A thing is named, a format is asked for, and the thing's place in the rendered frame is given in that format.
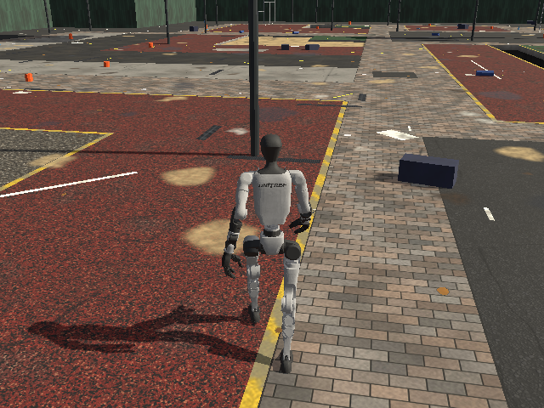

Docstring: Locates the left robot upper arm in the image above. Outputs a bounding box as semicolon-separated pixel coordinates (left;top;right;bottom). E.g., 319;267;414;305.
234;171;254;220

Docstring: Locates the left robot forearm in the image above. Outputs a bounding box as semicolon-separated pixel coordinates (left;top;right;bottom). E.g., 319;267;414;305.
224;207;242;254

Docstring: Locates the right robot forearm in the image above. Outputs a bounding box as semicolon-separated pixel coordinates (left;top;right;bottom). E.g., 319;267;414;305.
300;202;312;224

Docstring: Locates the right robot upper arm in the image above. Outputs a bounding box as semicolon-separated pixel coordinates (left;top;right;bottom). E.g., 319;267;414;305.
289;170;311;214

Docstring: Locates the humanoid robot torso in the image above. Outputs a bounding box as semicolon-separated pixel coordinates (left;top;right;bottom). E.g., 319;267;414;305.
252;167;292;255

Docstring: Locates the robot left hand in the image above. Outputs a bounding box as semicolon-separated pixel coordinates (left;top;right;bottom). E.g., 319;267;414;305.
222;252;242;279

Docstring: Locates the robot right hand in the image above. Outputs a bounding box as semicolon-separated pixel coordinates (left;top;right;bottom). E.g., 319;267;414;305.
289;218;310;234

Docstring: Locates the robot right shin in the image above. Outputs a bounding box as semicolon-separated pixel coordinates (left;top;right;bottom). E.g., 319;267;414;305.
282;298;296;360

